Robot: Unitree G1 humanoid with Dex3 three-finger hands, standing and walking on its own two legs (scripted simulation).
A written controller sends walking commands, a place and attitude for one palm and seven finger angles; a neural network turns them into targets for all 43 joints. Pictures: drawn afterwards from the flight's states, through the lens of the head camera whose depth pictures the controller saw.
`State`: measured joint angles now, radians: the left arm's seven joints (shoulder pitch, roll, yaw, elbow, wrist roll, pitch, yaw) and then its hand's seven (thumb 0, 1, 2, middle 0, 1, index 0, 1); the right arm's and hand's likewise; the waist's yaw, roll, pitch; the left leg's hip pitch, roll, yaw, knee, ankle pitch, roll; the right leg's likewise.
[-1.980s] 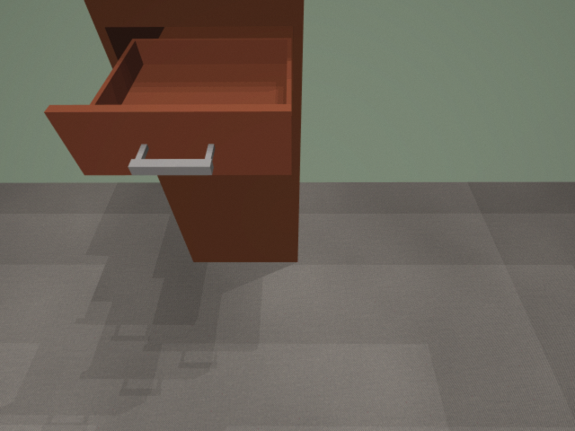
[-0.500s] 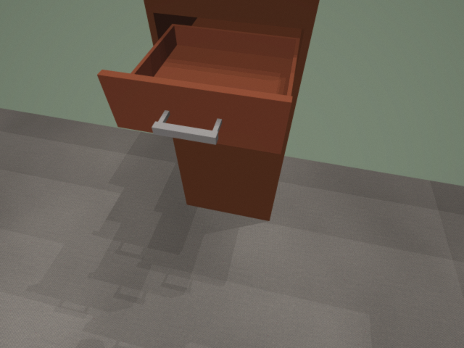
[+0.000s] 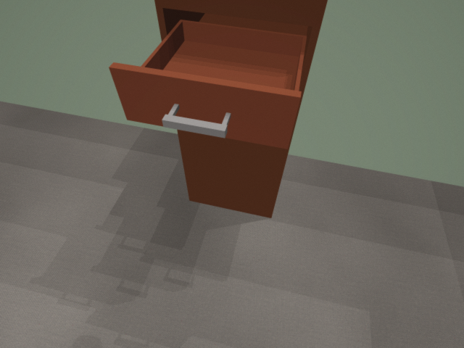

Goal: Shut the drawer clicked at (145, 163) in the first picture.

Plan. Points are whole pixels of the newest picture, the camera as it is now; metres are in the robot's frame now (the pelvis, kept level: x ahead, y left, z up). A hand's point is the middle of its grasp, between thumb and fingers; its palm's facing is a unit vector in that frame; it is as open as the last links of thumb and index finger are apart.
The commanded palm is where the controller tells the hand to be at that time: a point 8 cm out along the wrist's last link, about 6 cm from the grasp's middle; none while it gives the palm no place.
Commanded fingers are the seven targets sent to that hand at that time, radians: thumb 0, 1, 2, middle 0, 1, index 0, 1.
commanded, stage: turn to face it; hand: left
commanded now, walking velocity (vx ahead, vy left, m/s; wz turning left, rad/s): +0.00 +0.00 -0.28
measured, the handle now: (197, 119) +0.52 +0.10 +0.09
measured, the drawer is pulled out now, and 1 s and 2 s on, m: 0.30 0.30 0.30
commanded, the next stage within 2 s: take the last steps up to it in 0.46 s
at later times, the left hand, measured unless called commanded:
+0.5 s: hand out of the picture +0.06 +0.19 -0.18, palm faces -0.07 -0.97 -0.23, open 7.4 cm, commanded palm none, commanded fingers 0.00 0.90 0.90 -0.20 -0.30 -0.20 -0.30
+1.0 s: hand out of the picture +0.08 +0.17 -0.19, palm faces -0.15 -0.97 -0.17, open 7.4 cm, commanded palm none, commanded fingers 0.00 0.90 0.90 -0.20 -0.30 -0.20 -0.30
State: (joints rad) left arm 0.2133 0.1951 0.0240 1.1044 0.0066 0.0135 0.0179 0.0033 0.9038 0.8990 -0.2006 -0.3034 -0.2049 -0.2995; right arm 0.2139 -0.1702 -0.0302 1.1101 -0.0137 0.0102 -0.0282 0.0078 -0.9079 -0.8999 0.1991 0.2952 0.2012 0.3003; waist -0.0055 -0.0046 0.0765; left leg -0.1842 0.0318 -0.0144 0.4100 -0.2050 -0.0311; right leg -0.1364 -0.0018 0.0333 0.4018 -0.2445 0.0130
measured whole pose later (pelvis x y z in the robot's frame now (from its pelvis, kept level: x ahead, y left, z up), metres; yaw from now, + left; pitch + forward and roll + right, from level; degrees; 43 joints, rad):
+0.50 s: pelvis -0.02 +0.00 -0.01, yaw -5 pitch +0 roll +0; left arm 0.17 0.21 0.06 1.01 0.02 0.05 0.00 0.00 0.90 0.90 -0.20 -0.30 -0.20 -0.30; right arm 0.19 -0.21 -0.06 1.02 -0.02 0.03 -0.03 0.01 -0.91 -0.90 0.20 0.30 0.20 0.30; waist -0.02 0.00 0.11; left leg -0.28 0.07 0.06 0.55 -0.26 -0.03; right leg -0.27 0.04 0.11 0.55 -0.27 0.01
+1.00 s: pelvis +0.04 -0.01 -0.01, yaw -11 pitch +1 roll +0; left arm 0.27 0.20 0.06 1.07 0.02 0.03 -0.02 0.01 0.90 0.90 -0.20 -0.30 -0.20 -0.30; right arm 0.23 -0.16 -0.03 1.01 -0.04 -0.04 -0.01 0.01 -0.91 -0.90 0.20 0.30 0.20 0.30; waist 0.00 -0.05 0.08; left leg -0.23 0.04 0.07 0.51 -0.29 0.00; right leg -0.35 0.00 0.00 0.90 -0.47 -0.02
